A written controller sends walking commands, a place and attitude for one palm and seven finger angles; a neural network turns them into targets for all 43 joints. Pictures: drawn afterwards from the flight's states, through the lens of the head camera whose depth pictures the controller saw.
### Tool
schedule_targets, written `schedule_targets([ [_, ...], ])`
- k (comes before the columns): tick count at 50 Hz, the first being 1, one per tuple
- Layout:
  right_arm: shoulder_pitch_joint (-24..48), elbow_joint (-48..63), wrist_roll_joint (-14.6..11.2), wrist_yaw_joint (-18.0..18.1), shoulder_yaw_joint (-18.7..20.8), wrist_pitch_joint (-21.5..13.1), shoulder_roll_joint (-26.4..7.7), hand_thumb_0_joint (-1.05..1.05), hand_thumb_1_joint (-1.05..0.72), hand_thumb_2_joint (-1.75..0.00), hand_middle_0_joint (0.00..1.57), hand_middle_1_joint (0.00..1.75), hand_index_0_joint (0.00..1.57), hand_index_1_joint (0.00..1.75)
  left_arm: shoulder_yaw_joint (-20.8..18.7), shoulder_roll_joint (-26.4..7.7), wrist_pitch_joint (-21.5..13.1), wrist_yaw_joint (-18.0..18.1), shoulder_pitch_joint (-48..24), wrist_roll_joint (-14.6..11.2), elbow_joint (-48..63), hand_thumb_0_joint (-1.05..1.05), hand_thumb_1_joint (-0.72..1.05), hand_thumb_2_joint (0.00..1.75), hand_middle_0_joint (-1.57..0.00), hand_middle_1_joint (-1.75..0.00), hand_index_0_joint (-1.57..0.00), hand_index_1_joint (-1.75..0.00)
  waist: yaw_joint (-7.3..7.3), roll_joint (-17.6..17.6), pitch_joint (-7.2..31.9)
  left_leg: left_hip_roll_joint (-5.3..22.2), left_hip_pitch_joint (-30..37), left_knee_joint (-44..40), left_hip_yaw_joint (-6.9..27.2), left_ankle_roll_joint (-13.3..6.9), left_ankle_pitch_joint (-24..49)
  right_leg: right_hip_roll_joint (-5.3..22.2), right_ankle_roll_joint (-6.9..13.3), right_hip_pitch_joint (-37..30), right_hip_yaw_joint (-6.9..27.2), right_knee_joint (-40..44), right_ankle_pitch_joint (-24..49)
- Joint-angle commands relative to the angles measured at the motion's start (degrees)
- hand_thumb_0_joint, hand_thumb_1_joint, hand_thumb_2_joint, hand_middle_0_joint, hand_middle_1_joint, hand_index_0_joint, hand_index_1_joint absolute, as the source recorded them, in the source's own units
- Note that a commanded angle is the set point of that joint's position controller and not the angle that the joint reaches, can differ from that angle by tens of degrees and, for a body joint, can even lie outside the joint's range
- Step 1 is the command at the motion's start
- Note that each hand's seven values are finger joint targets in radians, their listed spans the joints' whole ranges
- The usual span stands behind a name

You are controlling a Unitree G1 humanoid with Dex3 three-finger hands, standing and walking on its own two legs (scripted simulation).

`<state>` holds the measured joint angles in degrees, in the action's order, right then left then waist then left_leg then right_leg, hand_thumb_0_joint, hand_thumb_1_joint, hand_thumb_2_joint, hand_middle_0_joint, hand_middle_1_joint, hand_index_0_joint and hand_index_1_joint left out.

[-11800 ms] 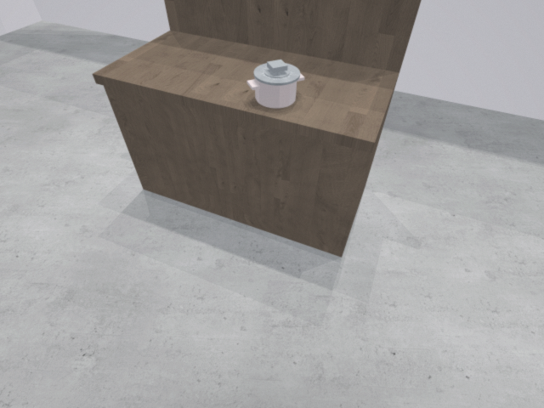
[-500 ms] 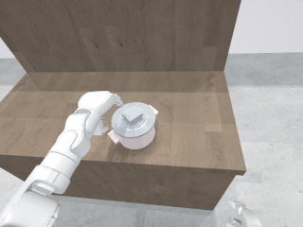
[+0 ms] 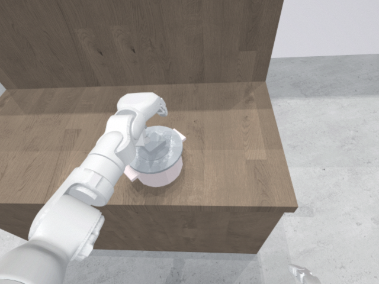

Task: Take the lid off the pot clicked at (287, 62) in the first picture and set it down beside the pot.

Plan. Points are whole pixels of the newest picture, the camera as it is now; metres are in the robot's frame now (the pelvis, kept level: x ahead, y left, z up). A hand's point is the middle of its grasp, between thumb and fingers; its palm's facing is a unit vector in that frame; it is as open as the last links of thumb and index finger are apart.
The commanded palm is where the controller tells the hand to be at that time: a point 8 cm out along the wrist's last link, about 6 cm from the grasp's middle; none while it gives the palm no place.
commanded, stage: move the open hand above the knob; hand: left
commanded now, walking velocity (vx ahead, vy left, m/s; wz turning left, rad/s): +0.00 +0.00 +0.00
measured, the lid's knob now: (152, 142) +0.46 +0.10 +0.00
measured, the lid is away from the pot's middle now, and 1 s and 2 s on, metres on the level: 0.00 0.00 0.00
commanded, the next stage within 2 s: lower the open fingers around the knob in 0.74 s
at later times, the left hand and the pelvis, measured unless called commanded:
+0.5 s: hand (139, 138) +0.42 +0.11 +0.08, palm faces -0.31 -0.02 -0.95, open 10.0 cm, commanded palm +0.42 +0.11 +0.14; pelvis -0.01 +0.00 +0.00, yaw +0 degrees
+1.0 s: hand (143, 133) +0.44 +0.11 +0.07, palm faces -0.34 -0.03 -0.94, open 10.0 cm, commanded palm +0.43 +0.11 +0.13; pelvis +0.00 +0.01 +0.00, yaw -1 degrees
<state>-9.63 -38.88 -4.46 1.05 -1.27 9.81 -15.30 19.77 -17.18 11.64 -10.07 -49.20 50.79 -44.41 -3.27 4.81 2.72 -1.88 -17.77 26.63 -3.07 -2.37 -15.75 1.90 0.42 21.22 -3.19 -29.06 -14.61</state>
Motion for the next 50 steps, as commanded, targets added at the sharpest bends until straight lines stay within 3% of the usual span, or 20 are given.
schedule_targets([
  [1, 2.4, 8.1, 0.6, -1.0, 1.8, -2.0, -5.8, 0.00, -0.90, -0.90, 0.20, 0.30, 0.20, 0.30, -5.0, -7.7, 1.5, 3.0, -19.0, 1.0, 4.9, 0.00, -0.24, 1.30, -0.82, -0.08, -0.82, -0.08, 1.52, -7.7, 21.9, 0.5, 4.6, -1.2, 2.9, -0.7, 22.3, -0.8, 1.6, -12.9, 1.7, -0.1, 25.6],
  [4, 3.5, 9.8, 0.7, -2.0, 2.5, -1.7, -5.6, 0.00, -0.90, -0.90, 0.20, 0.30, 0.20, 0.30, -4.6, -8.6, 1.5, 2.3, -20.4, 1.6, 13.7, 0.00, -0.24, 1.30, -0.82, -0.08, -0.82, -0.08, 1.33, -4.9, 27.2, 0.9, 8.7, 0.5, 3.3, -1.3, 29.0, -0.7, 1.4, -13.9, 2.3, -0.5, 29.5],
  [5, 3.4, 10.1, 0.9, -2.1, 2.5, -1.6, -5.5, 0.00, -0.90, -0.90, 0.20, 0.30, 0.20, 0.30, -5.5, -9.5, 1.3, 2.1, -20.9, 1.4, 15.0, 0.00, -0.24, 1.30, -0.82, -0.08, -0.82, -0.08, 1.20, -6.6, 27.5, 0.8, 8.5, 0.9, 3.6, -1.6, 30.2, -0.8, 1.3, -14.6, 2.3, -0.3, 30.6],
  [7, 3.0, 9.7, 0.7, -1.7, 2.4, -1.4, -5.7, 0.00, -0.90, -0.90, 0.20, 0.30, 0.20, 0.30, -8.1, -13.9, 1.5, 2.4, -23.8, 1.8, 16.2, 0.00, -0.24, 1.30, -0.82, -0.08, -0.82, -0.08, 1.03, -7.7, 26.8, 0.7, 7.1, 0.1, 3.0, -1.7, 26.4, -0.8, 1.2, -16.1, 2.5, 0.2, 30.7],
  [9, 2.8, 8.9, 0.4, -1.0, 2.1, -1.5, -5.7, 0.00, -0.90, -0.90, 0.20, 0.30, 0.20, 0.30, -8.5, -14.8, 1.8, 2.7, -25.7, 1.9, 14.6, 0.00, -0.24, 1.30, -0.82, -0.08, -0.82, -0.08, 0.64, -8.7, 24.0, 0.7, 5.7, -0.7, 2.7, -1.7, 22.5, -0.9, 1.3, -15.1, 2.4, 0.8, 28.5],
  [12, 3.0, 8.9, 0.4, -0.8, 2.3, -2.1, -5.1, 0.00, -0.90, -0.90, 0.20, 0.30, 0.20, 0.30, -6.0, -11.6, 1.5, 3.3, -27.3, 1.4, 18.0, 0.00, -0.24, 1.30, -0.82, -0.08, -0.82, -0.08, 0.47, -5.9, 24.8, 0.7, 8.3, -0.7, 3.4, -1.9, 24.2, -0.9, 1.5, -13.7, 2.2, 0.9, 27.6],
  [15, 3.4, 9.2, 0.4, -1.4, 2.5, -2.1, -5.1, 0.00, -0.90, -0.90, 0.20, 0.30, 0.20, 0.30, -4.3, -8.2, 1.8, 2.5, -20.6, 0.7, 15.8, 0.00, -0.24, 1.30, -0.82, -0.08, -0.82, -0.08, 0.67, -6.5, 24.4, 1.0, 9.5, 0.0, 3.8, -1.7, 27.4, -1.1, 1.5, -12.2, 1.8, 0.9, 27.3],
  [18, 4.4, 8.6, -0.1, -1.7, 2.0, -1.1, -5.3, 0.00, -0.90, -0.90, 0.20, 0.30, 0.20, 0.30, -1.6, -5.6, 2.7, 1.8, -19.8, 0.9, 11.7, 0.00, -0.24, 1.30, -0.82, -0.08, -0.82, -0.08, 0.12, -7.8, 19.2, 1.0, 6.5, -1.2, 3.2, -1.0, 19.8, -1.2, 1.5, -9.4, 1.1, 1.3, 22.1],
  [20, 5.1, 8.9, 0.0, -1.5, 2.2, -1.0, -5.4, 0.00, -0.90, -0.90, 0.20, 0.30, 0.20, 0.30, -0.7, -5.4, 2.4, 1.2, -24.0, 0.8, 14.7, 0.00, -0.24, 1.30, -0.82, -0.08, -0.82, -0.08, -0.34, -6.7, 19.7, 0.8, 7.2, -1.1, 3.3, -1.1, 18.7, -1.1, 1.8, -8.8, 1.3, 1.6, 20.7],
  [23, 4.9, 9.0, 0.3, -0.8, 2.2, -1.5, -5.0, 0.00, -0.90, -0.90, 0.20, 0.30, 0.20, 0.30, -3.2, -9.7, 1.0, 1.5, -31.2, 0.6, 20.8, 0.00, -0.24, 1.30, -0.82, -0.08, -0.82, -0.08, -0.47, -4.3, 24.9, 0.7, 10.9, -1.1, 4.3, -1.3, 19.3, -1.0, 1.8, -10.2, 1.7, 1.3, 20.5],
  [25, 4.0, 8.2, 0.4, -0.1, 2.0, -1.7, -5.0, 0.00, -0.90, -0.90, 0.20, 0.30, 0.20, 0.30, -4.8, -11.0, 0.5, 1.8, -30.6, 0.6, 16.6, 0.00, -0.24, 1.30, -0.82, -0.08, -0.82, -0.08, -0.43, -6.3, 23.2, 0.6, 9.2, -1.2, 4.2, -1.3, 18.0, -1.0, 1.9, -10.1, 1.8, 1.7, 19.7],
  [27, 3.3, 6.6, 0.1, 0.4, 1.5, -1.4, -5.0, 0.00, -0.90, -0.90, 0.20, 0.30, 0.20, 0.30, -3.8, -8.9, 1.0, 2.5, -29.2, 1.0, 8.3, 0.00, -0.24, 1.30, -0.82, -0.08, -0.82, -0.08, -0.74, -8.3, 17.6, 0.8, 6.0, -2.3, 3.6, -1.0, 13.5, -1.3, 1.7, -7.8, 1.2, 2.1, 16.1],
  [29, 3.0, 6.2, 0.0, 0.6, 1.3, -1.4, -5.3, 0.00, -0.90, -0.90, 0.20, 0.30, 0.20, 0.30, -3.8, -8.3, 1.6, 3.3, -28.1, 1.7, 3.5, 0.00, -0.24, 1.30, -0.82, -0.08, -0.82, -0.08, -0.52, -9.3, 15.7, 0.9, 4.2, -2.8, 3.5, -0.6, 11.6, -1.3, 1.8, -6.6, 0.9, 2.0, 13.9],
  [31, 3.3, 6.7, 0.4, 0.5, 1.5, -1.5, -5.2, 0.00, -0.90, -0.90, 0.20, 0.30, 0.20, 0.30, -2.1, -5.9, 1.7, 3.5, -30.0, 1.7, 4.2, 0.00, -0.24, 1.30, -0.82, -0.08, -0.82, -0.08, -0.51, -6.6, 17.8, 0.8, 5.3, -3.0, 3.5, -0.5, 11.9, -1.1, 2.0, -6.7, 1.1, 1.8, 13.6],
  [34, 3.1, 7.8, 1.0, 0.2, 2.0, -2.1, -4.9, 0.00, -0.90, -0.90, 0.20, 0.30, 0.20, 0.30, -3.2, -7.1, 1.0, 3.4, -31.8, 1.5, 9.6, 0.00, -0.24, 1.30, -0.82, -0.08, -0.82, -0.08, -0.04, -3.9, 25.0, 0.8, 9.3, -1.7, 3.9, -0.8, 17.3, -0.9, 2.1, -9.6, 1.7, 1.0, 18.4],
  [36, 2.6, 8.0, 1.2, 0.3, 2.1, -2.2, -5.2, 0.00, -0.90, -0.90, 0.20, 0.30, 0.20, 0.30, -5.1, -9.5, 0.7, 3.0, -30.4, 1.5, 9.2, 0.00, -0.24, 1.30, -0.82, -0.08, -0.82, -0.08, -0.01, -6.0, 26.3, 0.7, 8.5, -1.4, 3.7, -1.1, 18.7, -1.0, 1.9, -11.8, 2.1, 1.3, 20.9],
  [42, 1.7, 7.0, 0.7, 0.4, 2.1, -2.1, -5.7, 0.00, -0.90, -0.90, 0.20, 0.30, 0.20, 0.30, -3.7, -7.4, 1.4, 3.1, -29.2, 1.6, 5.5, 0.00, -0.24, 1.30, -0.82, -0.08, -0.82, -0.08, -0.42, -8.2, 20.2, 1.0, 5.5, -2.3, 3.1, -1.3, 16.6, -1.2, 1.7, -9.5, 1.5, 2.1, 19.9],
  [45, 1.6, 7.5, 0.9, 0.5, 2.2, -2.3, -6.2, 0.00, -0.90, -0.90, 0.20, 0.30, 0.20, 0.30, -6.8, -10.4, 0.8, 2.9, -26.5, 0.8, 6.0, 0.00, -0.24, 1.30, -0.82, -0.08, -0.82, -0.08, 0.47, -8.9, 22.1, 0.7, 5.0, -2.2, 3.3, -1.4, 17.6, -0.9, 1.8, -12.2, 2.0, 1.9, 21.4],
  [48, 0.6, 6.9, 0.8, 0.5, 2.4, -2.4, -5.9, 0.00, -0.90, -0.90, 0.20, 0.30, 0.20, 0.30, -4.3, -8.0, 0.4, 2.9, -26.3, 1.9, 5.1, 0.00, -0.24, 1.30, -0.82, -0.08, -0.82, -0.08, -0.31, -8.3, 21.3, 0.9, 6.0, -1.7, 3.0, -1.5, 18.4, -1.2, 1.7, -10.1, 1.7, 1.9, 21.5],
  [50, 0.2, 7.1, 1.0, 0.6, 2.6, -2.6, -6.1, 0.00, -0.90, -0.90, 0.20, 0.30, 0.20, 0.30, -6.9, -11.4, -0.5, 3.4, -28.0, 2.0, 7.9, 0.00, -0.24, 1.30, -0.82, -0.08, -0.82, -0.08, 0.14, -7.7, 23.2, 1.0, 6.3, -1.6, 3.2, -1.6, 19.2, -1.1, 1.8, -11.5, 2.2, 1.9, 22.3],
])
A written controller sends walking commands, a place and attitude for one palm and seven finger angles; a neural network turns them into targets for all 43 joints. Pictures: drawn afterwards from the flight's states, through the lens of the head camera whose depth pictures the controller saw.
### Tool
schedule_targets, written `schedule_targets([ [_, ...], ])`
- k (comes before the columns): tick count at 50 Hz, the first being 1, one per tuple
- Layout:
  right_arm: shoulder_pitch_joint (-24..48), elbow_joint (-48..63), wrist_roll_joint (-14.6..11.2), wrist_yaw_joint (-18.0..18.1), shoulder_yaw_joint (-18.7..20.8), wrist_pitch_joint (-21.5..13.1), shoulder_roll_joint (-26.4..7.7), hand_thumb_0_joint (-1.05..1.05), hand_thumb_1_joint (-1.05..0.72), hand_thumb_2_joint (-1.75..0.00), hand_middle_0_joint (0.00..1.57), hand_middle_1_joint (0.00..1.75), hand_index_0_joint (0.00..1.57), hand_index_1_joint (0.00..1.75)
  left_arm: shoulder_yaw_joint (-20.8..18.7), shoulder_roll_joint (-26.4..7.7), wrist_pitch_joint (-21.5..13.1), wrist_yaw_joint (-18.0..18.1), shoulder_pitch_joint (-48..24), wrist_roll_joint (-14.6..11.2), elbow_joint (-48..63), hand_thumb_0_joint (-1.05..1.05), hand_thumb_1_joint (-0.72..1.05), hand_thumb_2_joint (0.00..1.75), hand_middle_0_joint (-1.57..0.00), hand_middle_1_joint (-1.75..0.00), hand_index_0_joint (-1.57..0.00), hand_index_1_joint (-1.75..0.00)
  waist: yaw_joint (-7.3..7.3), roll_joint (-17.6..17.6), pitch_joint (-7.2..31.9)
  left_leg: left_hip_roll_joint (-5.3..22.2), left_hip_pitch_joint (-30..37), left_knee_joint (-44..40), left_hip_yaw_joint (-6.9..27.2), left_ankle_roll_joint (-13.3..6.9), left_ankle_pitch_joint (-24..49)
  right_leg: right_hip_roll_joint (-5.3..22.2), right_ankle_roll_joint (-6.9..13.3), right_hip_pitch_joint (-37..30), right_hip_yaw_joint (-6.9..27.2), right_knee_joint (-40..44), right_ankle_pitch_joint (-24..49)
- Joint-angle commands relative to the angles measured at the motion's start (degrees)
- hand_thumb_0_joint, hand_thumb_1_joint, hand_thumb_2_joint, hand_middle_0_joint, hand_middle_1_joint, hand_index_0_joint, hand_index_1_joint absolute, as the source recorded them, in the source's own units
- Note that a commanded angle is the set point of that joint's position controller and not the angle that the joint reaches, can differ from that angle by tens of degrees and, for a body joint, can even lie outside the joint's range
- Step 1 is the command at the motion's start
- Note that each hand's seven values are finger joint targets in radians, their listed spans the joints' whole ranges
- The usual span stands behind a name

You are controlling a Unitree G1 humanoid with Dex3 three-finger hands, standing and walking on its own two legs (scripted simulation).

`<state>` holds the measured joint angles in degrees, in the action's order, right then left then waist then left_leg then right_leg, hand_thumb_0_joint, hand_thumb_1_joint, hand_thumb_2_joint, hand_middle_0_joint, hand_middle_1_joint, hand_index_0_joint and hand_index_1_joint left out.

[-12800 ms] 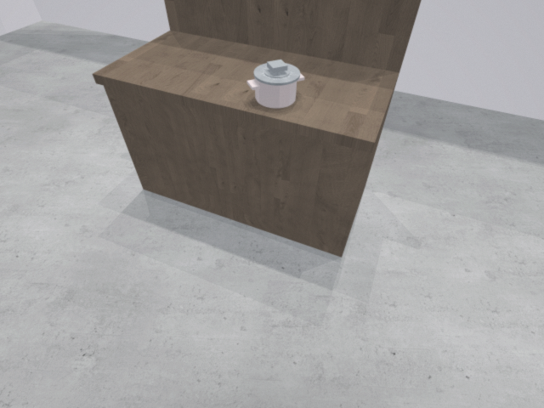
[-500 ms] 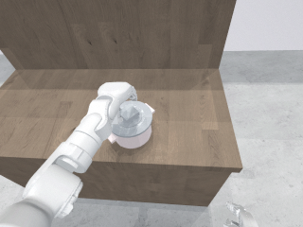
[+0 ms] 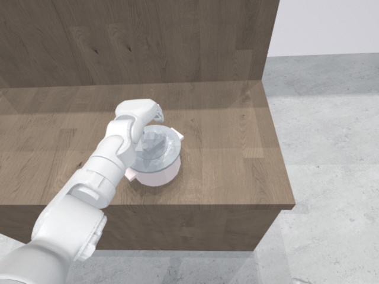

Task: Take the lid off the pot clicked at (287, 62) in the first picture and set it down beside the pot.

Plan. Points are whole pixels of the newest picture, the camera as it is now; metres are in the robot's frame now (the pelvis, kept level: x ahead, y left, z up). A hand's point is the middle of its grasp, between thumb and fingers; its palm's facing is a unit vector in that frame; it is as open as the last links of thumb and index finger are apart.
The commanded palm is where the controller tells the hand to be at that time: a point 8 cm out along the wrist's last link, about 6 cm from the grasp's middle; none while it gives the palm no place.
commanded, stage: lower the open fingers around the knob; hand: left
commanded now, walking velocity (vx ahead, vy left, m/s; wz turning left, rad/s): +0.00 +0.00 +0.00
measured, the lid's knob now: (150, 141) +0.46 +0.10 +0.00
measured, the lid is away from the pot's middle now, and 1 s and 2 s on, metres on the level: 0.00 0.00 0.00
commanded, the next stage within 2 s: close the fingers and squeeze the knob in 0.76 s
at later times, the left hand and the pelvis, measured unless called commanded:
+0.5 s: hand (141, 143) +0.44 +0.12 +0.03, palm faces -0.37 -0.05 -0.93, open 10.0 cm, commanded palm +0.43 +0.12 +0.09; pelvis +0.01 +0.00 +0.00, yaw +0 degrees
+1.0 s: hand (144, 145) +0.43 +0.11 +0.03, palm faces -0.36 -0.04 -0.93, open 10.1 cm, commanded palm +0.43 +0.11 +0.09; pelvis +0.00 +0.00 +0.00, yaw +0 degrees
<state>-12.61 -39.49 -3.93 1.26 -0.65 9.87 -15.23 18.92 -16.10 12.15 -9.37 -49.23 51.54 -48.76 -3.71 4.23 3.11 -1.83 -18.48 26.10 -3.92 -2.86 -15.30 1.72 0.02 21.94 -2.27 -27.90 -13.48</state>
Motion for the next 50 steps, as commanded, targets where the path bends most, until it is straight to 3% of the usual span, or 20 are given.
schedule_targets([
  [1, 3.3, 7.9, 0.5, 0.6, 2.0, -2.8, -6.0, 0.00, -0.90, -0.90, 0.20, 0.30, 0.20, 0.30, -6.0, -12.6, -1.2, 3.0, -28.0, 1.2, 12.7, 0.00, -0.24, 1.30, -0.82, -0.08, -0.82, -0.08, 0.50, -6.0, 23.7, 0.8, 7.7, -1.0, 3.7, -1.2, 18.9, -1.0, 2.1, -12.7, 1.5, 0.8, 21.7],
  [4, 2.7, 7.1, 0.3, 0.7, 2.0, -2.8, -5.8, 0.00, -0.90, -0.90, 0.20, 0.30, 0.20, 0.30, -4.0, -10.0, -1.3, 3.5, -28.1, 1.4, 10.7, 0.00, -0.24, 1.30, -0.82, -0.08, -0.82, -0.08, -0.24, -5.7, 22.1, 0.8, 7.1, -0.8, 3.7, -1.1, 18.7, -1.1, 2.1, -10.8, 1.1, 0.7, 21.6],
  [8, 2.2, 6.7, 0.6, 0.5, 2.5, -2.9, -6.0, 0.00, -0.90, -0.90, 0.20, 0.30, 0.20, 0.30, -5.0, -10.3, -1.7, 4.4, -27.3, 1.3, 11.8, 0.00, -0.24, 1.30, -0.82, -0.08, -0.82, -0.08, -0.03, -4.9, 24.9, 1.2, 9.3, 0.1, 3.8, -1.0, 21.5, -1.3, 2.2, -10.4, 1.0, 0.2, 22.7],
  [11, 2.5, 6.6, 0.4, 0.1, 2.5, -2.5, -5.9, 0.00, -0.90, -0.90, 0.20, 0.30, 0.20, 0.30, -1.9, -6.5, -1.6, 4.1, -26.4, 0.9, 10.5, 0.00, -0.24, 1.30, -0.82, -0.08, -0.82, -0.08, -0.78, -5.0, 23.5, 1.2, 9.1, 0.8, 3.7, -1.0, 22.7, -1.4, 2.1, -8.6, 0.9, 0.0, 23.2],
  [14, 2.4, 6.5, 0.4, 0.1, 2.3, -2.2, -6.4, 0.00, -0.90, -0.90, 0.20, 0.30, 0.20, 0.30, -5.0, -10.0, -1.6, 4.5, -24.1, 1.3, 8.6, 0.00, -0.24, 1.30, -0.82, -0.08, -0.82, -0.08, -0.14, -6.7, 23.3, 1.1, 7.4, 1.0, 3.7, -0.9, 22.6, -1.4, 2.2, -9.7, 0.9, -0.5, 24.2],
  [16, 2.6, 6.7, 0.6, 0.1, 2.5, -2.1, -6.0, 0.00, -0.90, -0.90, 0.20, 0.30, 0.20, 0.30, -3.2, -8.1, -2.2, 4.5, -26.7, 1.1, 11.5, 0.00, -0.24, 1.30, -0.82, -0.08, -0.82, -0.08, -0.61, -5.3, 24.4, 1.2, 8.3, 1.1, 3.7, -1.0, 23.4, -1.3, 2.1, -9.4, 0.9, -0.5, 24.4],
  [18, 2.6, 6.9, 0.6, -0.1, 2.6, -2.2, -5.7, 0.00, -0.90, -0.90, 0.20, 0.30, 0.20, 0.30, -3.2, -7.5, -2.5, 4.8, -24.1, 1.4, 11.0, 0.00, -0.24, 1.30, -0.82, -0.08, -0.82, -0.08, -0.29, -4.7, 25.1, 1.3, 9.4, 1.8, 4.0, -0.9, 25.5, -1.4, 2.1, -8.8, 0.8, -0.8, 24.4],
  [22, 2.2, 6.4, 0.7, -0.2, 2.7, -1.6, -5.8, 0.00, -0.90, -0.90, 0.20, 0.30, 0.20, 0.30, -3.4, -7.1, -2.7, 5.7, -23.7, 1.4, 9.7, 0.00, -0.24, 1.30, -0.82, -0.08, -0.82, -0.08, -0.49, -6.2, 23.5, 1.6, 8.3, 2.0, 4.0, -0.8, 25.1, -1.6, 2.1, -7.5, 0.5, -1.1, 24.0],
  [24, 2.1, 6.2, 0.6, -0.2, 2.7, -1.5, -6.0, 0.00, -0.90, -0.90, 0.20, 0.30, 0.20, 0.30, -3.6, -7.2, -2.7, 6.2, -23.1, 1.6, 8.5, 0.00, -0.24, 1.30, -0.82, -0.08, -0.82, -0.08, -0.58, -7.0, 22.9, 1.6, 7.4, 2.0, 3.7, -0.8, 23.5, -1.7, 2.1, -7.1, 0.5, -1.1, 23.3],
  [26, 2.0, 6.5, 0.9, -0.1, 2.9, -1.5, -5.9, 0.00, -0.90, -0.90, 0.20, 0.30, 0.20, 0.30, -5.3, -9.2, -3.2, 6.8, -24.2, 1.8, 11.6, 0.00, -0.24, 1.30, -0.82, -0.08, -0.82, -0.08, -0.12, -5.9, 25.9, 1.6, 8.5, 2.1, 3.8, -0.8, 25.1, -1.6, 2.1, -8.7, 0.9, -1.4, 24.4],
  [29, 1.8, 6.1, 0.7, -0.1, 2.7, -1.4, -5.8, 0.00, -0.90, -0.90, 0.20, 0.30, 0.20, 0.30, -4.2, -7.9, -3.0, 7.3, -23.4, 2.2, 8.8, 0.00, -0.24, 1.30, -0.82, -0.08, -0.82, -0.08, -0.54, -5.9, 23.6, 1.5, 6.8, 2.2, 3.5, -0.7, 23.0, -1.7, 2.3, -7.5, 0.8, -1.2, 23.5],
  [30, 1.8, 6.1, 0.7, -0.1, 2.9, -1.5, -5.9, 0.00, -0.90, -0.90, 0.20, 0.30, 0.20, 0.30, -6.0, -9.9, -3.2, 7.6, -22.9, 2.3, 9.2, 0.00, -0.24, 1.30, -0.82, -0.08, -0.82, -0.08, -0.11, -6.3, 24.5, 1.6, 6.7, 2.3, 3.8, -0.8, 23.8, -1.7, 2.3, -8.4, 1.0, -1.3, 23.7],
  [33, 1.7, 5.8, 0.5, -0.1, 2.8, -1.4, -5.7, 0.00, -0.90, -0.90, 0.20, 0.30, 0.20, 0.30, -2.9, -6.3, -2.3, 8.0, -23.1, 2.7, 7.0, 0.00, -0.24, 1.30, -0.82, -0.08, -0.82, -0.08, -0.73, -4.9, 23.1, 1.7, 6.8, 2.0, 3.7, -0.6, 22.1, -1.9, 2.4, -5.9, 0.3, -1.4, 21.2],
  [36, 1.7, 5.8, 0.6, -0.2, 3.0, -1.4, -5.9, 0.00, -0.90, -0.90, 0.20, 0.30, 0.20, 0.30, -3.3, -6.8, -2.1, 8.0, -24.5, 2.3, 8.2, 0.00, -0.24, 1.30, -0.82, -0.08, -0.82, -0.08, -0.83, -3.5, 24.0, 1.8, 8.1, 2.2, 3.9, -0.5, 22.7, -2.0, 2.4, -5.3, 0.5, -1.5, 20.6],
  [40, 1.6, 5.8, 0.6, 0.1, 2.8, -1.5, -6.2, 0.00, -0.90, -0.90, 0.20, 0.30, 0.20, 0.30, -4.6, -7.8, -1.8, 7.6, -23.3, 1.4, 6.0, 0.00, -0.24, 1.30, -0.82, -0.08, -0.82, -0.08, -0.70, -6.7, 23.5, 1.6, 5.8, 1.8, 3.9, -0.7, 20.4, -1.9, 2.3, -7.0, 0.5, -1.3, 20.5],
  [43, 1.0, 5.6, 0.5, 0.4, 2.9, -1.7, -6.2, 0.00, -0.90, -0.90, 0.20, 0.30, 0.20, 0.30, -3.9, -7.5, -1.8, 7.6, -24.2, 1.8, 5.7, 0.00, -0.24, 1.30, -0.82, -0.08, -0.82, -0.08, -1.05, -6.6, 22.7, 1.6, 5.6, 1.5, 3.6, -0.8, 18.4, -1.9, 2.3, -6.5, 0.6, -1.0, 19.5],
  [44, 1.0, 5.6, 0.6, 0.4, 2.9, -1.8, -6.2, 0.00, -0.90, -0.90, 0.20, 0.30, 0.20, 0.30, -3.6, -7.1, -1.9, 7.5, -24.0, 1.6, 6.0, 0.00, -0.13, 1.07, -0.56, -0.61, -0.56, -0.61, -0.96, -6.7, 23.2, 1.5, 5.8, 1.5, 3.6, -0.9, 18.8, -1.8, 2.2, -6.8, 0.6, -1.0, 19.8],
  [45, 1.1, 5.8, 0.5, 0.4, 2.9, -1.9, -6.3, 0.00, -0.90, -0.90, 0.20, 0.30, 0.20, 0.30, -5.0, -8.7, -2.2, 7.5, -23.9, 1.6, 6.5, 0.00, -0.12, 1.07, -0.56, -0.63, -0.56, -0.63, -0.65, -6.7, 23.7, 1.6, 5.8, 1.6, 3.9, -0.9, 19.8, -1.8, 2.4, -7.4, 0.8, -1.0, 20.2],
  [48, 0.9, 5.6, 0.5, 0.4, 2.9, -2.0, -6.1, 0.00, -0.90, -0.90, 0.20, 0.30, 0.20, 0.30, -3.2, -6.4, -2.1, 7.4, -23.6, 1.8, 5.2, 0.00, -0.10, 1.07, -0.55, -0.69, -0.55, -0.69, -1.03, -6.1, 22.1, 1.6, 5.5, 1.4, 3.6, -0.8, 18.4, -1.9, 2.3, -6.3, 0.6, -0.8, 19.2],
  [50, 0.9, 5.8, 0.6, 0.5, 3.1, -2.1, -6.2, 0.00, -0.90, -0.90, 0.20, 0.30, 0.20, 0.30, -4.9, -8.6, -2.6, 7.6, -25.0, 1.7, 7.7, 0.00, -0.08, 1.07, -0.55, -0.73, -0.55, -0.73, -0.67, -5.6, 23.4, 1.6, 6.2, 1.5, 3.7, -0.9, 19.5, -1.8, 2.4, -7.1, 0.8, -0.7, 20.1],
])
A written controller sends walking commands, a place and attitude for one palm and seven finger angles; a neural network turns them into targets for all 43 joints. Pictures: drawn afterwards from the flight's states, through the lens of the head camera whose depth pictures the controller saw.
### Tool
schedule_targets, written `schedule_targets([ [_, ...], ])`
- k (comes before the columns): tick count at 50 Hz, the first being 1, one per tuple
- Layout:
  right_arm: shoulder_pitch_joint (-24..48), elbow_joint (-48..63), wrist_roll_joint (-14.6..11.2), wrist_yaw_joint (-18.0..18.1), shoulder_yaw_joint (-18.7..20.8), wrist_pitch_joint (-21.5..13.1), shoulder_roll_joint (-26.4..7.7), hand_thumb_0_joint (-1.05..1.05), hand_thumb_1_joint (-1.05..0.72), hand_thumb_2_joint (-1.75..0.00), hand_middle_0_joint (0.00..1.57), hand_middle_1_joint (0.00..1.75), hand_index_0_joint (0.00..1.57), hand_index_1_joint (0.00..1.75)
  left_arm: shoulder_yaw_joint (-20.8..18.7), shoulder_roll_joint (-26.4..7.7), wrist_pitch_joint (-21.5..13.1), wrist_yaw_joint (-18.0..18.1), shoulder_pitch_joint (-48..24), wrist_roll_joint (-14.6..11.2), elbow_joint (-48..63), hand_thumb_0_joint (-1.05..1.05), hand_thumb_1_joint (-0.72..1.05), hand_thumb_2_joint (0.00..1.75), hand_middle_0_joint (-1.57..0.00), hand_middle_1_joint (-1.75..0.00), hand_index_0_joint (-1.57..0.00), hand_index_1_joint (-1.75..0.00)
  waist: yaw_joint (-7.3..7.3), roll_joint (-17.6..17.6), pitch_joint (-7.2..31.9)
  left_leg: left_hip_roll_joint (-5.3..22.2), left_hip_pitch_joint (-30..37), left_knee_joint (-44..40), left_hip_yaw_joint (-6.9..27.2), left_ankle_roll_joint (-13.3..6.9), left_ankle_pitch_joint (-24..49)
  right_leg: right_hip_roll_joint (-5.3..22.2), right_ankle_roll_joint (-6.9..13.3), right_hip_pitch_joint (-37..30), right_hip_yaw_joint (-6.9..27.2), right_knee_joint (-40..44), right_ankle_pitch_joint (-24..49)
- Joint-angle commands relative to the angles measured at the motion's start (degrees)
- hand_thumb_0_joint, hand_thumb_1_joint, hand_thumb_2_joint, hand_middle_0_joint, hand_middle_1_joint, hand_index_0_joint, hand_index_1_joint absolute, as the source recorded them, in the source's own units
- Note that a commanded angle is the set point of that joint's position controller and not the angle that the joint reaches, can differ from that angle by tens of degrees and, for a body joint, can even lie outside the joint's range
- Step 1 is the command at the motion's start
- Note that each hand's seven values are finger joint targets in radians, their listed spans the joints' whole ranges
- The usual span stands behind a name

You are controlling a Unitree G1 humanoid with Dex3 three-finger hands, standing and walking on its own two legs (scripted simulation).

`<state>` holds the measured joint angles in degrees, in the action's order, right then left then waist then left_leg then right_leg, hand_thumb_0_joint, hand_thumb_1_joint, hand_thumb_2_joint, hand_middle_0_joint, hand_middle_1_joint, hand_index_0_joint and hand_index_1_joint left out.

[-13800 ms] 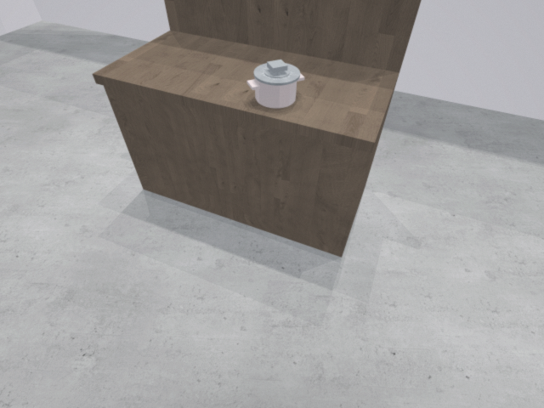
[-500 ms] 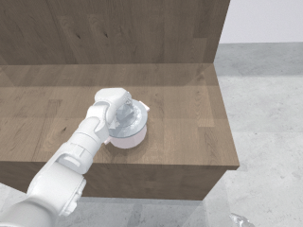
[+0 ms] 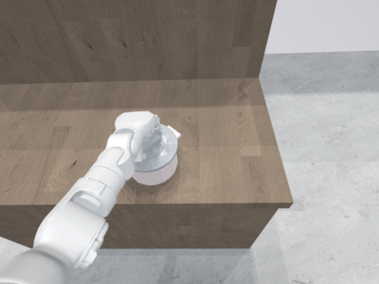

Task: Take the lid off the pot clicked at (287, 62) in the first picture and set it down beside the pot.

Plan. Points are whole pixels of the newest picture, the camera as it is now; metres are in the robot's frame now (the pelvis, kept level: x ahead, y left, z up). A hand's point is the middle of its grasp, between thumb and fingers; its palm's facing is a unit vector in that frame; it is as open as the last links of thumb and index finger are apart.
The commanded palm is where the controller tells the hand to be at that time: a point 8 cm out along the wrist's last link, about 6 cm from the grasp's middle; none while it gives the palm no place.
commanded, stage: close the fingers and squeeze the knob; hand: left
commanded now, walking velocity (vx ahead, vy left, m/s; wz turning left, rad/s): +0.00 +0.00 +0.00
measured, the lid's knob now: (146, 140) +0.46 +0.11 +0.01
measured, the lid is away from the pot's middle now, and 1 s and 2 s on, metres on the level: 0.00 0.00 0.00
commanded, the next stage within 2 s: lift the lid straight up in 1.16 s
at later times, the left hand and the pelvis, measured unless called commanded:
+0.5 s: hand (138, 143) +0.43 +0.12 +0.03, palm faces -0.37 -0.06 -0.93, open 9.1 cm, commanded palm +0.43 +0.12 +0.09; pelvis +0.00 +0.00 +0.00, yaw +0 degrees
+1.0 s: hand (137, 143) +0.43 +0.12 +0.03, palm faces -0.36 -0.04 -0.93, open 8.9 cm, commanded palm +0.42 +0.12 +0.09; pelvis +0.00 +0.00 +0.00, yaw +0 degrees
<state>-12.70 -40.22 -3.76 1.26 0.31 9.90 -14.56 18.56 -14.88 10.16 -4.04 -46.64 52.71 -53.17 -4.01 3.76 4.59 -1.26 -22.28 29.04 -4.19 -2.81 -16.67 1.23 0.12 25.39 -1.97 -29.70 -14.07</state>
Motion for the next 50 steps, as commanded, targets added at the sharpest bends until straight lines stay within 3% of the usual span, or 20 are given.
schedule_targets([
  [1, 0.8, 6.6, 0.6, 0.6, 2.1, -2.2, -6.9, 0.00, -0.90, -0.90, 0.20, 0.30, 0.20, 0.30, -6.3, -12.0, -0.7, 2.6, -26.3, 0.7, 11.7, 0.00, -0.07, 1.07, -0.55, -0.74, -0.55, -0.74, 0.02, -5.6, 22.9, 0.9, 9.7, -1.5, 3.7, -1.0, 20.4, -1.3, 2.2, -12.1, 0.9, 1.0, 21.1],
  [5, 1.0, 6.2, 0.2, 0.6, 1.9, -2.2, -6.8, 0.00, -0.90, -0.90, 0.20, 0.30, 0.20, 0.30, -3.8, -8.8, -0.2, 2.8, -25.2, 1.0, 8.8, 0.00, -0.03, 1.06, -0.56, -0.81, -0.56, -0.81, -0.58, -6.6, 19.6, 1.0, 8.1, -1.9, 3.4, -0.9, 18.8, -1.4, 2.2, -10.2, 0.6, 1.5, 20.1],
  [8, 1.1, 6.3, 0.2, 0.9, 1.8, -2.4, -7.1, 0.00, -0.90, -0.90, 0.20, 0.30, 0.20, 0.30, -4.9, -10.9, 0.4, 3.1, -27.1, 0.9, 9.3, 0.00, 0.00, 1.05, -0.57, -0.84, -0.57, -0.84, -0.60, -6.1, 19.7, 0.7, 7.2, -2.4, 3.0, -1.0, 15.6, -1.2, 2.1, -11.2, 1.1, 1.9, 18.5],
  [10, 1.3, 6.5, 0.3, 1.2, 1.9, -2.6, -7.0, 0.00, -0.90, -0.90, 0.20, 0.30, 0.20, 0.30, -5.6, -12.0, -0.3, 3.0, -29.6, 0.7, 12.8, 0.00, 0.03, 1.04, -0.57, -0.87, -0.57, -0.87, -0.54, -4.3, 22.9, 0.6, 8.6, -2.2, 3.1, -1.1, 17.2, -1.0, 2.2, -12.9, 1.5, 1.7, 20.3],
  [13, 0.8, 6.3, 0.2, 0.9, 2.0, -2.8, -6.7, 0.00, -0.90, -0.90, 0.20, 0.30, 0.20, 0.30, -3.0, -8.7, -0.3, 2.2, -27.2, 0.9, 11.4, 0.00, 0.06, 1.03, -0.59, -0.90, -0.59, -0.90, -0.95, -3.8, 22.8, 0.7, 10.4, -1.5, 3.5, -1.1, 19.9, -1.3, 2.2, -11.2, 0.9, 1.4, 21.4],
  [14, 0.9, 6.2, 0.2, 0.8, 2.1, -2.6, -6.7, 0.00, -0.90, -0.90, 0.20, 0.30, 0.20, 0.30, -2.4, -7.7, -0.2, 1.9, -25.8, 0.9, 9.9, 0.00, 0.07, 1.02, -0.59, -0.91, -0.59, -0.91, -1.07, -5.3, 21.7, 0.8, 9.9, -1.3, 3.2, -1.1, 19.6, -1.3, 2.0, -10.7, 0.8, 1.6, 21.2],
  [18, 0.9, 6.5, 0.2, 1.3, 1.8, -2.5, -7.3, 0.00, -0.90, -0.90, 0.20, 0.30, 0.20, 0.30, -6.0, -12.2, -0.5, 1.6, -25.7, 0.0, 9.5, 0.00, 0.12, 1.00, -0.61, -0.94, -0.61, -0.94, -0.53, -7.3, 21.3, 0.4, 7.2, -1.9, 2.7, -1.3, 17.4, -1.0, 1.9, -13.5, 1.5, 1.9, 22.0],
  [21, 1.1, 6.9, 0.3, 1.2, 2.1, -2.7, -6.8, 0.00, -0.90, -0.90, 0.20, 0.30, 0.20, 0.30, -4.2, -10.5, -1.7, 1.4, -27.8, 0.3, 13.7, 0.00, 0.16, 0.97, -0.63, -0.97, -0.63, -0.97, -0.75, -4.8, 23.1, 0.5, 9.7, -1.7, 3.0, -1.4, 19.6, -1.0, 2.0, -13.1, 1.5, 1.8, 22.9],
  [23, 1.1, 7.0, 0.4, 1.0, 1.9, -2.6, -6.9, 0.00, -0.90, -0.90, 0.20, 0.30, 0.20, 0.30, -6.3, -12.5, -1.9, 1.6, -23.9, 0.7, 12.9, 0.00, 0.18, 0.96, -0.64, -0.98, -0.64, -0.98, 0.18, -5.0, 23.6, 0.5, 9.8, -1.3, 3.2, -1.3, 22.1, -1.0, 2.1, -14.1, 1.3, 1.3, 24.8],
  [25, 1.3, 7.0, 0.2, 0.7, 1.8, -2.3, -6.9, 0.00, -0.90, -0.90, 0.20, 0.30, 0.20, 0.30, -4.6, -10.0, -1.8, 1.5, -22.4, 0.5, 10.2, 0.00, 0.21, 0.94, -0.65, -0.99, -0.65, -0.99, -0.19, -5.7, 21.0, 0.6, 8.7, -1.3, 3.2, -1.1, 21.5, -1.1, 2.2, -12.2, 1.0, 1.4, 23.9],
  [27, 1.4, 6.6, 0.1, 0.6, 1.9, -2.1, -7.1, 0.00, -0.90, -0.90, 0.20, 0.30, 0.20, 0.30, -4.4, -10.4, -1.4, 1.9, -24.4, 0.9, 11.0, 0.00, 0.23, 0.92, -0.67, -1.00, -0.67, -1.00, -0.46, -5.6, 19.6, 0.8, 8.3, -1.6, 2.9, -1.0, 19.7, -1.3, 2.1, -11.2, 1.0, 1.7, 22.5],
  [30, 1.5, 6.8, 0.2, 0.6, 2.0, -2.1, -7.1, 0.00, -0.90, -0.90, 0.20, 0.30, 0.20, 0.30, -6.1, -12.5, -1.2, 2.4, -25.0, 1.0, 11.7, 0.00, 0.20, 0.97, -0.67, -0.98, -0.63, -0.96, -0.04, -5.1, 21.5, 0.7, 8.8, -1.4, 3.2, -1.1, 20.5, -1.2, 2.2, -12.2, 1.2, 1.5, 22.5],
  [32, 1.4, 6.5, 0.1, 0.6, 1.9, -2.1, -6.8, 0.00, -0.90, -0.90, 0.20, 0.30, 0.20, 0.30, -3.1, -8.9, -0.8, 2.2, -26.1, 1.0, 11.6, 0.00, 0.21, 0.98, -0.68, -0.99, -0.63, -0.95, -0.79, -4.0, 21.0, 0.8, 9.8, -1.4, 3.2, -1.0, 19.8, -1.3, 2.2, -10.3, 0.7, 1.5, 21.2],
  [35, 1.4, 6.6, 0.3, 0.6, 1.9, -2.1, -7.2, 0.00, -0.90, -0.90, 0.20, 0.30, 0.20, 0.30, -6.4, -12.5, -0.8, 2.4, -25.5, 0.8, 11.8, 0.00, 0.23, 0.99, -0.71, -1.00, -0.62, -0.95, 0.06, -4.7, 22.4, 0.8, 9.7, -1.4, 3.4, -1.0, 21.2, -1.2, 2.3, -12.0, 0.9, 1.2, 22.5],
  [39, 1.5, 6.6, 0.1, 0.4, 2.0, -2.1, -6.8, 0.00, -0.90, -0.90, 0.20, 0.30, 0.20, 0.30, -2.1, -7.6, -0.5, 2.0, -26.5, 0.7, 11.8, 0.00, 0.26, 1.01, -0.75, -1.02, -0.63, -0.95, -0.89, -4.8, 21.4, 1.0, 10.6, -1.4, 3.7, -1.0, 21.1, -1.4, 2.2, -9.8, 0.4, 1.4, 21.1],
  [42, 0.9, 6.3, 0.3, 0.7, 1.8, -2.1, -7.2, 0.00, -0.90, -0.90, 0.20, 0.30, 0.20, 0.30, -5.0, -11.0, -0.5, 2.2, -26.3, 0.8, 9.6, 0.00, 0.30, 1.03, -0.78, -1.03, -0.64, -0.96, -0.62, -6.5, 21.3, 0.9, 9.3, -1.5, 3.7, -1.0, 20.1, -1.5, 2.2, -10.8, 0.5, 1.3, 21.1],
  [44, 1.0, 6.2, 0.2, 1.0, 1.7, -2.2, -7.1, 0.00, -0.90, -0.90, 0.20, 0.30, 0.20, 0.30, -4.6, -10.3, -0.2, 2.1, -25.9, 0.6, 8.5, 0.00, 0.32, 1.04, -0.80, -1.04, -0.64, -0.96, -0.75, -6.9, 20.5, 0.8, 8.6, -1.7, 3.4, -1.1, 19.2, -1.4, 2.1, -10.7, 0.6, 1.5, 20.9],
  [45, 0.9, 6.3, 0.4, 1.0, 1.9, -2.2, -7.3, 0.00, -0.90, -0.90, 0.20, 0.30, 0.20, 0.30, -5.7, -11.7, -0.8, 2.1, -27.8, 0.6, 11.4, 0.00, 0.33, 1.04, -0.81, -1.04, -0.65, -0.96, -0.54, -5.7, 22.2, 0.9, 9.5, -1.6, 3.6, -1.0, 20.6, -1.2, 2.3, -11.3, 0.8, 1.3, 21.6],
  [48, 0.9, 6.5, 0.4, 0.5, 2.1, -2.4, -6.6, 0.00, -0.90, -0.90, 0.20, 0.30, 0.20, 0.30, -3.2, -8.4, -1.2, 2.1, -26.3, 0.9, 12.7, 0.00, 0.37, 1.05, -0.85, -1.06, -0.66, -0.97, -0.57, -3.1, 23.6, 1.3, 12.7, -1.0, 4.2, -0.9, 24.5, -1.4, 2.3, -9.7, 0.3, 1.0, 22.0],
  [50, 0.9, 6.6, 0.5, 0.3, 2.2, -2.3, -6.9, 0.00, -0.90, -0.90, 0.20, 0.30, 0.20, 0.30, -5.3, -10.4, -1.3, 2.1, -24.7, 0.6, 12.0, 0.00, 0.39, 1.06, -0.87, -1.07, -0.66, -0.97, -0.12, -5.1, 22.7, 1.4, 11.8, -0.8, 4.4, -0.9, 25.1, -1.5, 2.3, -10.2, 0.3, 1.0, 22.3],
])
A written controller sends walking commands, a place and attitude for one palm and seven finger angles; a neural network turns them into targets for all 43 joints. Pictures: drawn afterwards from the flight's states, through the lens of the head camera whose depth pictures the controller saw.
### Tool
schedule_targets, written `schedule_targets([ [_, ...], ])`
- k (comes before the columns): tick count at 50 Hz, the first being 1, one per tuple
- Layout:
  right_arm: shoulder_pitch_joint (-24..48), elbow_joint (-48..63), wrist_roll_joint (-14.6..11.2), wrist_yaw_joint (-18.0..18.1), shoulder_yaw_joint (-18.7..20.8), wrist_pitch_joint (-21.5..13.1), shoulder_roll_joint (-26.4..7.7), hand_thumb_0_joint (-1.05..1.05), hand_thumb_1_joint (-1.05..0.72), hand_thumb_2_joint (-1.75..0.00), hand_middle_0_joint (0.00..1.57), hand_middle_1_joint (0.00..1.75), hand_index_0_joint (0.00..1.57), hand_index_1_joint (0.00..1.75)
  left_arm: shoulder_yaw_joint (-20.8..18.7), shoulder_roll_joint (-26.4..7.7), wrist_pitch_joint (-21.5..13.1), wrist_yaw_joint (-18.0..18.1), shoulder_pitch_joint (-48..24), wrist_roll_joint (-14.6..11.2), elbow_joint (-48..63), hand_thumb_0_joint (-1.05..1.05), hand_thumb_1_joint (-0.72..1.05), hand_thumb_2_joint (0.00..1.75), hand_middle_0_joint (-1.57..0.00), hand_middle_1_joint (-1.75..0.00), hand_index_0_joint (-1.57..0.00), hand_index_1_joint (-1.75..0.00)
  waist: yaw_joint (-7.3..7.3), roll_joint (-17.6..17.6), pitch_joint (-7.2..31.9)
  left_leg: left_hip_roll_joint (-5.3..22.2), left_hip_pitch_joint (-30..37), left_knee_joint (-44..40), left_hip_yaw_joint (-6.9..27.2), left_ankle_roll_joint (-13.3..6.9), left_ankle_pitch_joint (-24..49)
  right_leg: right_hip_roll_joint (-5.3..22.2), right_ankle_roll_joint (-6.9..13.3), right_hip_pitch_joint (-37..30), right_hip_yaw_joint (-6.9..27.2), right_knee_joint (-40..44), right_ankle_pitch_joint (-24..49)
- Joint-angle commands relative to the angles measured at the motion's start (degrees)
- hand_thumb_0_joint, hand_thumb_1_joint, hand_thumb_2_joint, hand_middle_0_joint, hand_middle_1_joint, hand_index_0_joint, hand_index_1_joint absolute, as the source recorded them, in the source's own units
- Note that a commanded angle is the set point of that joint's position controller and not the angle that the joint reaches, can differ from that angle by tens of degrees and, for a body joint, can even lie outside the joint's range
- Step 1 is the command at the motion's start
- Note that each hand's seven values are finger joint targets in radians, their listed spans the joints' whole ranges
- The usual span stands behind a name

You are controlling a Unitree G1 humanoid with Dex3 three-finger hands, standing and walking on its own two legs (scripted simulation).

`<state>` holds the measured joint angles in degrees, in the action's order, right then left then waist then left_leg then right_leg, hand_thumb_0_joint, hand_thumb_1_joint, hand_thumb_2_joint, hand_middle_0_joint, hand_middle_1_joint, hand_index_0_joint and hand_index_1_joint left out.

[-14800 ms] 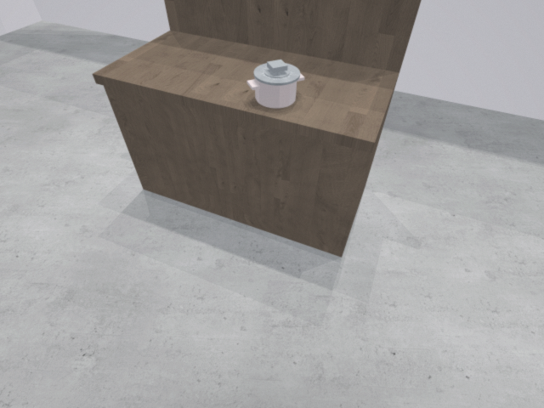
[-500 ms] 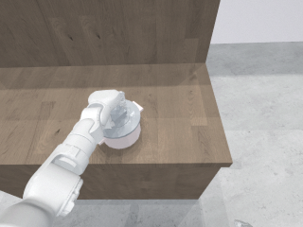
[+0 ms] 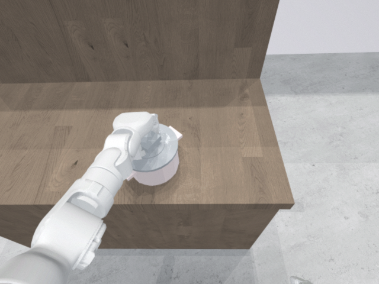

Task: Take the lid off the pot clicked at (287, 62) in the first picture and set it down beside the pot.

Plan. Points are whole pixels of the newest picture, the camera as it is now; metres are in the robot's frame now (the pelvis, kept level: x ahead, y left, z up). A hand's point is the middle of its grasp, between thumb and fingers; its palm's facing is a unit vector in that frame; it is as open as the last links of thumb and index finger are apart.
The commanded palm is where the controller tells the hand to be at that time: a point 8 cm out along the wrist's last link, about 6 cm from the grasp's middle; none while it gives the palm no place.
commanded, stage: close the fingers and squeeze the knob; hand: left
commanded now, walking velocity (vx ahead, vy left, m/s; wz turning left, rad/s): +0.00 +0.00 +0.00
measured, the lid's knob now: (146, 140) +0.46 +0.11 +0.01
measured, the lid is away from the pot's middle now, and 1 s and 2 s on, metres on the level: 0.00 0.00 0.03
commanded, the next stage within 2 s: lift the lid straight up in 0.16 s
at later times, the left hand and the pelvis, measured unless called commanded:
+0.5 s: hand (139, 142) +0.43 +0.12 +0.04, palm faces -0.36 -0.05 -0.93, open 8.7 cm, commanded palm +0.42 +0.12 +0.11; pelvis +0.00 +0.00 +0.00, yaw +0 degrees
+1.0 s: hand (134, 132) +0.43 +0.12 +0.08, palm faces -0.31 -0.04 -0.95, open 8.7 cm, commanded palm +0.42 +0.12 +0.15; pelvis -0.01 +0.00 +0.00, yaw +1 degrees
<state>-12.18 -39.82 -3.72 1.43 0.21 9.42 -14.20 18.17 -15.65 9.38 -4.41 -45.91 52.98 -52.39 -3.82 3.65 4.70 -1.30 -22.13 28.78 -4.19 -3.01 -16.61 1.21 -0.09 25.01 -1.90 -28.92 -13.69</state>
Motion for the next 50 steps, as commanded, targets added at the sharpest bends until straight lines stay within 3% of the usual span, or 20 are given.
schedule_targets([
  [1, 0.7, 6.2, 0.4, 0.1, 2.1, -1.7, -7.2, 0.00, -0.90, -0.90, 0.20, 0.30, 0.20, 0.30, -3.2, -7.9, -0.3, 2.4, -25.1, 0.2, 10.0, 0.00, 0.40, 1.07, -0.88, -1.07, -0.67, -0.97, -0.72, -5.0, 21.7, 1.3, 11.1, -0.8, 4.1, -0.7, 23.3, -1.6, 2.4, -9.3, 0.3, 0.4, 21.1],
  [5, 0.3, 5.6, 0.3, 0.3, 2.2, -1.7, -7.5, 0.00, -0.90, -0.90, 0.20, 0.30, 0.20, 0.30, -4.4, -9.2, 0.1, 2.8, -27.1, 0.1, 9.9, 0.00, 0.46, 1.09, -0.93, -1.09, -0.68, -0.97, -0.75, -5.9, 20.4, 1.3, 9.8, -1.2, 4.1, -0.7, 20.8, -1.5, 2.6, -9.1, 0.2, 0.7, 19.8],
  [8, 0.2, 5.3, 0.1, 0.3, 2.3, -1.7, -7.4, 0.00, -0.90, -0.90, 0.20, 0.30, 0.20, 0.30, -0.9, -5.3, 0.6, 2.8, -28.7, 0.6, 9.0, 0.00, 0.49, 1.10, -0.96, -1.10, -0.69, -0.98, -1.57, -4.9, 19.1, 1.4, 10.3, -1.4, 4.2, -0.6, 19.5, -1.7, 2.6, -6.5, -0.2, 0.7, 17.5],
  [11, -0.5, 5.2, 0.5, 0.5, 2.2, -2.0, -7.6, 0.00, -0.90, -0.90, 0.20, 0.30, 0.20, 0.30, -4.2, -9.4, 0.4, 3.2, -29.6, 0.6, 9.9, 0.00, 0.51, 1.11, -0.98, -1.11, -0.69, -0.98, -0.95, -4.1, 22.6, 1.3, 11.5, -1.2, 4.5, -0.5, 20.6, -1.7, 2.6, -8.5, 0.1, 0.2, 18.4],
  [12, 0.1, 5.4, 0.4, 0.4, 2.1, -2.0, -7.2, 0.00, -0.90, -0.90, 0.20, 0.30, 0.20, 0.30, -2.6, -7.1, 0.6, 3.1, -28.3, 0.4, 8.8, 0.00, 0.52, 1.11, -0.98, -1.11, -0.69, -0.98, -0.97, -3.6, 22.2, 1.1, 11.2, -1.1, 4.3, -0.5, 20.7, -1.6, 2.7, -8.3, 0.1, 0.1, 18.7],
  [17, 0.3, 5.7, 0.5, 0.5, 2.3, -2.3, -7.0, 0.00, -0.90, -0.90, 0.20, 0.30, 0.20, 0.30, -4.0, -9.3, 0.3, 3.3, -31.2, 0.1, 13.6, 0.00, 0.53, 1.12, -1.01, -1.12, -0.69, -0.98, -0.89, -3.9, 24.8, 1.2, 12.7, -1.0, 4.5, -0.8, 23.3, -1.5, 2.4, -10.9, 0.4, 0.4, 21.8],
  [19, 0.2, 5.2, 0.2, 0.7, 2.0, -2.3, -7.3, 0.00, -0.90, -0.90, 0.20, 0.30, 0.20, 0.30, -4.2, -9.7, 0.8, 3.2, -30.9, 0.0, 11.4, 0.00, 0.53, 1.12, -1.01, -1.12, -0.69, -0.98, -1.12, -5.2, 22.1, 1.2, 11.2, -1.6, 4.4, -0.8, 21.5, -1.5, 2.4, -10.6, 0.4, 1.0, 21.3],
  [21, 0.2, 5.4, 0.2, 1.0, 2.2, -2.8, -7.1, 0.00, -0.90, -0.90, 0.20, 0.30, 0.20, 0.30, -3.6, -9.2, 0.4, 3.1, -34.1, -0.7, 14.7, 0.00, 0.53, 1.12, -1.01, -1.12, -0.69, -0.98, -1.54, -5.5, 23.6, 1.1, 12.5, -1.8, 4.4, -1.1, 21.9, -1.6, 2.2, -11.4, 0.6, 1.2, 21.9],
  [22, 0.3, 5.4, 0.2, 1.0, 2.2, -3.1, -7.1, 0.00, -0.90, -0.90, 0.20, 0.30, 0.20, 0.30, -5.5, -11.7, 0.2, 3.3, -33.7, -0.6, 15.6, 0.00, 0.53, 1.12, -1.01, -1.12, -0.69, -0.98, -0.90, -5.0, 24.7, 1.0, 12.8, -1.6, 4.3, -1.2, 22.7, -1.4, 2.3, -12.9, 0.8, 1.1, 23.4],
  [25, 0.9, 6.0, 0.3, 0.9, 1.9, -3.3, -6.9, 0.00, -0.90, -0.90, 0.20, 0.30, 0.20, 0.30, -6.0, -12.2, 0.0, 2.7, -31.3, -0.5, 16.8, 0.00, 0.54, 1.12, -1.01, -1.12, -0.69, -0.98, -0.17, -3.2, 25.8, 0.9, 13.6, -1.8, 4.8, -1.0, 25.9, -1.1, 2.4, -14.1, 0.9, 1.0, 25.3],
  [27, 1.7, 6.0, 0.2, 0.3, 2.0, -3.3, -6.6, 0.00, -0.90, -0.90, 0.20, 0.30, 0.20, 0.30, -2.5, -8.1, 0.5, 2.1, -29.8, -0.6, 17.7, 0.00, 0.54, 1.12, -1.02, -1.12, -0.69, -0.98, -0.55, -2.5, 24.0, 1.3, 14.9, -1.5, 5.1, -0.8, 27.7, -1.3, 2.3, -11.9, 0.3, 1.1, 24.8],
  [32, 3.3, 6.4, 0.0, -0.4, 1.6, -2.3, -7.2, 0.00, -0.90, -0.90, 0.20, 0.30, 0.20, 0.30, -5.4, -11.6, 2.9, 1.1, -25.1, -0.7, 14.2, 0.00, 0.54, 1.12, -1.02, -1.12, -0.69, -0.98, 0.57, -6.6, 20.5, 0.7, 10.4, -2.6, 3.9, -0.9, 21.6, -1.1, 2.2, -14.7, 0.5, 1.8, 23.9],
  [33, 3.7, 6.6, -0.2, -0.2, 1.3, -2.1, -7.2, 0.00, -0.90, -0.90, 0.20, 0.30, 0.20, 0.30, -4.0, -10.5, 3.3, 0.7, -26.2, -0.7, 14.1, 0.00, 0.54, 1.12, -1.02, -1.12, -0.69, -0.98, 0.24, -6.7, 19.8, 0.6, 9.8, -3.1, 3.9, -0.9, 19.7, -1.0, 2.2, -14.3, 0.5, 2.0, 22.7],
  [36, 4.7, 7.5, -0.2, -0.1, 1.5, -2.8, -6.6, 0.00, -0.90, -0.90, 0.20, 0.30, 0.20, 0.30, -2.6, -10.6, 2.6, 0.0, -32.7, -0.5, 21.8, 0.00, 0.54, 1.12, -1.02, -1.12, -0.69, -0.98, -0.17, -2.8, 23.0, 0.5, 13.4, -2.9, 4.5, -1.1, 21.3, -0.9, 2.4, -14.5, 0.8, 2.0, 22.5],
  [38, 4.7, 7.4, -0.1, 0.2, 1.4, -2.9, -6.6, 0.00, -0.90, -0.90, 0.20, 0.30, 0.20, 0.30, -4.4, -12.8, 2.4, -0.3, -32.3, -0.6, 22.6, 0.00, 0.54, 1.12, -1.02, -1.12, -0.69, -0.98, 0.14, -3.7, 24.8, 0.5, 14.4, -2.7, 4.8, -1.2, 23.1, -0.9, 2.3, -16.0, 1.0, 1.8, 24.3],
  [40, 4.5, 7.5, -0.1, 0.4, 1.1, -3.0, -6.6, 0.00, -0.90, -0.90, 0.20, 0.30, 0.20, 0.30, -5.6, -13.8, 2.4, -0.8, -31.7, -1.1, 21.4, 0.00, 0.54, 1.12, -1.02, -1.12, -0.69, -0.98, 0.37, -4.8, 23.8, 0.4, 13.5, -3.1, 5.0, -1.1, 22.7, -0.8, 2.4, -16.5, 0.8, 2.1, 24.2],
  [43, 5.0, 6.9, -0.4, 0.3, 0.9, -2.7, -6.5, 0.00, -0.90, -0.90, 0.20, 0.30, 0.20, 0.30, -1.9, -9.2, 3.3, -1.3, -30.9, -1.0, 17.0, 0.00, 0.54, 1.12, -1.02, -1.12, -0.69, -0.98, -0.17, -6.1, 18.3, 0.6, 11.7, -3.9, 4.7, -0.9, 19.0, -1.0, 2.3, -13.2, 0.1, 2.7, 20.7],
  [44, 5.1, 6.7, -0.4, 0.4, 0.9, -2.7, -6.8, 0.00, -0.90, -0.90, 0.20, 0.30, 0.20, 0.30, -3.1, -10.6, 3.6, -1.4, -31.1, -1.0, 16.5, 0.00, 0.54, 1.12, -1.02, -1.12, -0.69, -0.98, 0.07, -6.6, 17.9, 0.7, 11.5, -4.0, 4.6, -0.8, 18.0, -0.9, 2.3, -13.2, 0.2, 2.9, 20.0],
  [49, 5.9, 7.9, -0.2, 0.4, 0.8, -3.2, -6.3, 0.00, -0.90, -0.90, 0.20, 0.30, 0.20, 0.30, -1.6, -10.0, 3.2, -2.5, -35.1, -1.1, 20.5, 0.00, 0.54, 1.12, -1.02, -1.12, -0.69, -0.98, -0.02, -3.4, 22.3, 0.2, 14.3, -3.7, 4.9, -0.9, 19.5, -0.6, 2.4, -14.7, 0.6, 2.5, 20.9],
  [50, 5.8, 8.0, -0.1, 0.6, 0.9, -3.3, -6.6, 0.00, -0.90, -0.90, 0.20, 0.30, 0.20, 0.30, -4.3, -12.9, 2.8, -2.7, -35.4, -1.3, 22.0, 0.00, 0.54, 1.12, -1.02, -1.12, -0.69, -0.98, 0.34, -4.5, 23.7, 0.2, 14.5, -3.6, 5.1, -1.0, 20.4, -0.5, 2.4, -16.2, 0.9, 2.6, 21.9],
])
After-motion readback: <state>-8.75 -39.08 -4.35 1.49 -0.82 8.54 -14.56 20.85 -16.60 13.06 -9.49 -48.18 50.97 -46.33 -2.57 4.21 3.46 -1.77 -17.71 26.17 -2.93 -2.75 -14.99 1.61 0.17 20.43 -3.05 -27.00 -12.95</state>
